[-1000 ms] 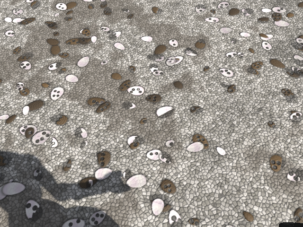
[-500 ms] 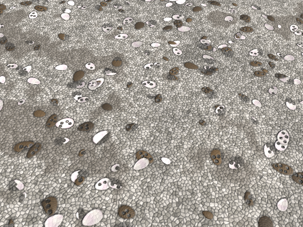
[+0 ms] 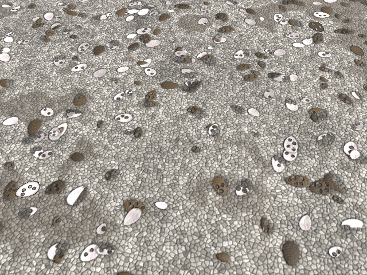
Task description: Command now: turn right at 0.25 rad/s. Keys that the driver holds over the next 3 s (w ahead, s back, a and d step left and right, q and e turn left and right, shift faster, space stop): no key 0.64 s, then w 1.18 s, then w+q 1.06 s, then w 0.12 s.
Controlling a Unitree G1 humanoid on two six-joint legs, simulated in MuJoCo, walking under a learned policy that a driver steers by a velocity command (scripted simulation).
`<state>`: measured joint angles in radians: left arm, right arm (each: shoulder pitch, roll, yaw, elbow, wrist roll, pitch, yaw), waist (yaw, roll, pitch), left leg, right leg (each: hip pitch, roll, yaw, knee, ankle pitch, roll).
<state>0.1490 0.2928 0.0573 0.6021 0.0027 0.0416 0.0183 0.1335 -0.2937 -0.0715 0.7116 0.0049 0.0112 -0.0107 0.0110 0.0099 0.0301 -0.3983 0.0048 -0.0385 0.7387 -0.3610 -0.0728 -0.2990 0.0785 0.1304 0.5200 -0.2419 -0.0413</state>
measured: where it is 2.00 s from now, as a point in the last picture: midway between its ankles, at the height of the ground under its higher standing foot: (200, 240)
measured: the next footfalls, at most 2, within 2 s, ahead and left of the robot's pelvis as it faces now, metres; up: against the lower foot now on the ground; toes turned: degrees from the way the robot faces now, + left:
left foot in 0.06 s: +0.05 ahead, +0.14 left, +0.00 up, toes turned -2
left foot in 1.38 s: +0.47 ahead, +0.12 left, +0.00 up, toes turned +0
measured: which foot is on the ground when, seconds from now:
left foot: up 0.00-0.04, down 0.06-0.94, up 0.96-1.00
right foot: down 0.00-1.00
